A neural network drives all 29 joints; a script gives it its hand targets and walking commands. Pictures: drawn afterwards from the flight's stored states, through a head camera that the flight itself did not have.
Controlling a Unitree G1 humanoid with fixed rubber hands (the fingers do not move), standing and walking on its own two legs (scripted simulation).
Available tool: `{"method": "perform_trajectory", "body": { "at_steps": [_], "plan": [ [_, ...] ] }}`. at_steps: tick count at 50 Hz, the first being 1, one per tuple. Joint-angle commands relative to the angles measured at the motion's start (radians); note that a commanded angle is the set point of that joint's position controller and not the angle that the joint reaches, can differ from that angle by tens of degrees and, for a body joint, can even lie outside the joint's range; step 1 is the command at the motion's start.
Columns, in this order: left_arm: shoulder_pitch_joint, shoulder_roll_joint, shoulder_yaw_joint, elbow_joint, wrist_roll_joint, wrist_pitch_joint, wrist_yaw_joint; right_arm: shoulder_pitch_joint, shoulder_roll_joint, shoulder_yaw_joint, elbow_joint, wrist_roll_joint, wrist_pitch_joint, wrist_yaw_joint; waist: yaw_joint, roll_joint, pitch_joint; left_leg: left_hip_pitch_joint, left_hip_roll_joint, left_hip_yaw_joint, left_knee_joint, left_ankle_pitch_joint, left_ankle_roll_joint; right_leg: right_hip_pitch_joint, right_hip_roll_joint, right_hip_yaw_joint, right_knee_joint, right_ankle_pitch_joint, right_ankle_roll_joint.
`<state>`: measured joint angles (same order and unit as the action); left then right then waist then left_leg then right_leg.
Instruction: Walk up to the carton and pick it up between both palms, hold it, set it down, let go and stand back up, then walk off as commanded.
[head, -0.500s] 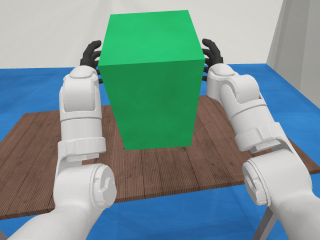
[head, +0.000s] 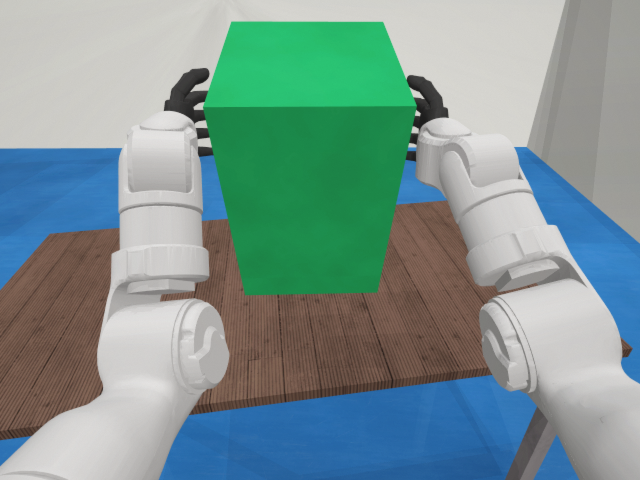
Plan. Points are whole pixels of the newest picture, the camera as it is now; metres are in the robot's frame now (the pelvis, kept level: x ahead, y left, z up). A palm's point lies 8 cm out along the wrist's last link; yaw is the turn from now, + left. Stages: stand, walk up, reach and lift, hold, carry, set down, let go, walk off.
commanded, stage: hold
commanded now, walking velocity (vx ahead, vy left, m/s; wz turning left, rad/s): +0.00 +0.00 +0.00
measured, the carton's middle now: (309, 167) +0.40 +0.00 +0.29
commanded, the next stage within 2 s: set down in 2.00 s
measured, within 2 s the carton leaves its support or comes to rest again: neither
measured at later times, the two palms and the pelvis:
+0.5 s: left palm (184, 147) +0.37 +0.14 +0.33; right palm (422, 145) +0.36 -0.14 +0.32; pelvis +0.00 +0.00 +0.00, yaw +1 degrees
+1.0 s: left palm (165, 136) +0.36 +0.15 +0.35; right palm (414, 135) +0.35 -0.12 +0.34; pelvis +0.00 +0.00 +0.00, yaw +1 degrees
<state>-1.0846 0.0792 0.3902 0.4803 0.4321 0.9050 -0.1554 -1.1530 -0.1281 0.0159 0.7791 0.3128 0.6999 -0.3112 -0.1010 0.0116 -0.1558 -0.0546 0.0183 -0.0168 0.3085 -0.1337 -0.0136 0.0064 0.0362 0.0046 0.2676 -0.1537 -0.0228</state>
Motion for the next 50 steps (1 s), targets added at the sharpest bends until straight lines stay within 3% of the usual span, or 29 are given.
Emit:
{"method": "perform_trajectory", "body": {
  "at_steps": [1,2,3,5,7,8,9,11,12,13,18,19,22,24,26,27,28,35,37,38,39,41,42,43,44,45,47,49,50],
  "plan": [
    [-0.616,-0.527,-0.221,-0.054,-0.239,-0.067,-0.154,-0.744,0.596,0.188,-0.337,0.165,-0.109,0.171,0.077,-0.053,-0.253,0.016,-0.058,0.036,-0.018,0.077,0.028,0.016,0.020,-0.011,-0.037,0.058,0.045],
    [-0.572,-0.550,-0.233,-0.034,-0.249,-0.065,-0.148,-0.745,0.608,0.187,-0.353,0.164,-0.109,0.165,0.073,-0.081,-0.232,0.023,-0.053,0.035,-0.024,0.075,0.031,0.003,0.026,-0.016,-0.051,0.062,0.045],
    [-0.543,-0.575,-0.266,-0.099,-0.273,-0.061,-0.147,-0.707,0.627,0.191,-0.408,0.171,-0.105,0.161,0.053,-0.059,-0.260,0.048,-0.040,0.031,-0.005,0.169,0.014,0.038,0.034,-0.018,-0.029,0.196,0.044],
    [-0.593,-0.557,-0.260,-0.064,-0.275,-0.066,-0.139,-0.714,0.609,0.181,-0.397,0.171,-0.103,0.164,0.049,-0.063,-0.242,0.059,-0.041,0.027,0.002,0.147,0.011,-0.003,0.028,-0.012,-0.038,0.141,0.046],
    [-0.642,-0.559,-0.272,-0.041,-0.287,-0.062,-0.144,-0.663,0.524,0.101,-0.268,0.121,-0.093,0.164,-0.029,-0.009,-0.162,0.009,-0.007,0.014,-0.042,0.015,-0.010,-0.041,0.016,-0.012,-0.042,0.027,0.028],
    [-0.640,-0.531,-0.227,-0.015,-0.261,-0.063,-0.154,-0.698,0.545,0.088,-0.279,0.106,-0.098,0.166,0.005,-0.028,-0.166,-0.016,-0.028,0.032,-0.046,-0.010,0.013,-0.041,0.001,-0.006,-0.050,-0.029,0.032],
    [-0.612,-0.580,-0.289,-0.016,-0.292,-0.062,-0.149,-0.680,0.523,0.082,-0.262,0.100,-0.093,0.164,-0.042,-0.019,-0.179,0.012,-0.007,0.017,-0.053,-0.011,-0.001,-0.047,0.012,-0.019,-0.049,0.012,0.026],
    [-0.634,-0.539,-0.253,0.018,-0.270,-0.063,-0.161,-0.676,0.542,0.093,-0.242,0.102,-0.081,0.162,-0.015,-0.018,-0.142,-0.023,-0.025,0.029,-0.047,-0.025,0.007,-0.035,0.002,-0.007,-0.054,-0.010,0.035],
    [-0.588,-0.575,-0.309,-0.060,-0.293,-0.055,-0.162,-0.665,0.529,0.107,-0.313,0.114,-0.087,0.160,-0.027,0.037,-0.199,-0.026,-0.021,0.031,-0.043,0.052,-0.010,0.029,0.016,-0.005,-0.029,0.089,0.028],
    [-0.619,-0.574,-0.308,-0.027,-0.293,-0.058,-0.163,-0.655,0.506,0.068,-0.258,0.113,-0.090,0.159,-0.061,0.067,-0.190,-0.022,-0.006,0.016,-0.041,-0.007,-0.021,0.012,0.005,0.005,-0.039,0.067,0.023],
    [-0.570,-0.610,-0.338,-0.104,-0.298,-0.051,-0.145,-0.698,0.515,0.138,-0.335,0.165,-0.093,0.148,-0.033,0.102,-0.298,0.030,-0.027,0.017,-0.008,0.171,-0.034,0.079,0.018,0.001,-0.007,0.225,0.036],
    [-0.620,-0.610,-0.338,-0.165,-0.287,-0.060,-0.138,-0.639,0.512,0.142,-0.260,0.184,-0.086,0.146,-0.026,0.155,-0.291,0.013,-0.028,0.014,-0.016,0.171,-0.056,0.097,0.025,0.003,0.005,0.214,0.026],
    [-0.569,-0.573,-0.298,-0.135,-0.266,-0.048,-0.130,-0.687,0.534,0.184,-0.339,0.194,-0.094,0.146,0.002,0.071,-0.300,0.048,-0.041,0.018,0.010,0.178,-0.026,0.080,0.014,0.004,-0.019,0.206,0.041],
    [-0.583,-0.545,-0.273,-0.145,-0.248,-0.052,-0.132,-0.632,0.545,0.188,-0.278,0.184,-0.085,0.143,0.015,0.043,-0.261,0.055,-0.050,0.023,0.000,0.153,-0.020,0.078,0.009,-0.007,-0.022,0.168,0.049],
    [-0.576,-0.560,-0.279,-0.209,-0.281,-0.061,-0.124,-0.690,0.618,0.258,-0.440,0.226,-0.103,0.146,0.060,-0.030,-0.349,0.103,-0.061,0.024,0.026,0.266,0.006,0.091,0.025,-0.016,-0.021,0.263,0.063],
    [-0.609,-0.553,-0.285,-0.211,-0.265,-0.066,-0.120,-0.622,0.586,0.238,-0.338,0.219,-0.085,0.141,0.024,-0.004,-0.301,0.122,-0.046,0.019,0.020,0.225,-0.005,0.056,0.026,-0.019,-0.028,0.217,0.057],
    [-0.596,-0.558,-0.298,-0.226,-0.291,-0.067,-0.118,-0.668,0.622,0.259,-0.426,0.227,-0.099,0.142,0.052,-0.028,-0.329,0.105,-0.060,0.022,0.028,0.238,0.002,0.053,0.029,-0.011,-0.023,0.249,0.055],
    [-0.463,-0.546,-0.324,-0.120,-0.266,-0.010,-0.148,-0.651,0.551,0.226,-0.464,0.191,-0.072,0.127,0.020,-0.048,-0.230,0.115,-0.049,0.020,0.016,0.200,0.003,0.025,0.021,-0.009,-0.048,0.233,0.051],
    [-0.523,-0.555,-0.306,-0.097,-0.263,-0.012,-0.175,-0.600,0.513,0.139,-0.343,0.145,-0.054,0.130,-0.026,-0.010,-0.132,0.071,-0.028,0.020,-0.026,0.069,-0.009,-0.033,0.009,0.002,-0.071,0.098,0.032],
    [-0.534,-0.543,-0.295,-0.045,-0.266,-0.009,-0.182,-0.656,0.517,0.130,-0.367,0.124,-0.053,0.133,-0.020,-0.036,-0.100,0.051,-0.033,0.029,-0.035,0.040,0.000,-0.048,-0.002,-0.001,-0.087,0.053,0.033],
    [-0.560,-0.572,-0.336,-0.091,-0.282,-0.017,-0.185,-0.635,0.506,0.124,-0.356,0.130,-0.058,0.134,-0.043,0.005,-0.116,0.032,-0.017,0.022,-0.040,0.043,-0.013,-0.012,0.006,-0.004,-0.062,0.079,0.032],
    [-0.566,-0.560,-0.312,-0.111,-0.274,-0.021,-0.185,-0.641,0.553,0.158,-0.372,0.147,-0.060,0.141,-0.002,-0.003,-0.131,0.020,-0.034,0.032,-0.036,0.063,0.001,0.006,0.007,0.002,-0.054,0.100,0.034],
    [-0.594,-0.562,-0.311,-0.076,-0.280,-0.031,-0.182,-0.667,0.510,0.130,-0.313,0.140,-0.063,0.142,-0.028,0.045,-0.146,0.001,-0.023,0.021,-0.041,0.008,-0.008,-0.006,0.003,0.006,-0.051,0.054,0.027],
    [-0.579,-0.582,-0.315,-0.094,-0.291,-0.037,-0.180,-0.660,0.546,0.133,-0.329,0.139,-0.063,0.138,-0.037,0.021,-0.180,0.013,-0.025,0.018,-0.027,0.056,-0.010,0.018,0.000,0.007,-0.049,0.090,0.026],
    [-0.595,-0.584,-0.326,-0.094,-0.298,-0.032,-0.178,-0.638,0.506,0.095,-0.298,0.129,-0.059,0.149,-0.041,0.089,-0.139,-0.022,-0.005,0.014,-0.050,0.022,-0.023,0.011,0.000,0.005,-0.032,0.087,0.021],
    [-0.593,-0.579,-0.322,-0.092,-0.297,-0.031,-0.182,-0.666,0.535,0.126,-0.333,0.135,-0.066,0.151,-0.025,0.071,-0.172,-0.009,-0.027,0.031,-0.034,0.068,-0.023,0.028,-0.003,0.004,-0.035,0.104,0.023],
    [-0.640,-0.594,-0.345,-0.121,-0.305,-0.045,-0.170,-0.635,0.508,0.096,-0.278,0.145,-0.072,0.148,-0.061,0.102,-0.201,0.013,-0.016,0.022,-0.022,0.090,-0.035,0.038,-0.002,0.013,-0.032,0.136,0.025],
    [-0.637,-0.620,-0.349,-0.127,-0.297,-0.044,-0.160,-0.633,0.488,0.104,-0.244,0.143,-0.075,0.164,-0.051,0.137,-0.196,-0.034,0.003,0.007,-0.063,0.028,-0.044,0.040,0.012,-0.002,-0.001,0.108,0.020],
    [-0.626,-0.597,-0.306,-0.113,-0.277,-0.046,-0.155,-0.675,0.521,0.126,-0.269,0.147,-0.074,0.165,-0.010,0.092,-0.213,-0.011,-0.022,0.024,-0.051,0.057,-0.025,0.027,0.014,-0.002,-0.025,0.108,0.020]
  ]
}}
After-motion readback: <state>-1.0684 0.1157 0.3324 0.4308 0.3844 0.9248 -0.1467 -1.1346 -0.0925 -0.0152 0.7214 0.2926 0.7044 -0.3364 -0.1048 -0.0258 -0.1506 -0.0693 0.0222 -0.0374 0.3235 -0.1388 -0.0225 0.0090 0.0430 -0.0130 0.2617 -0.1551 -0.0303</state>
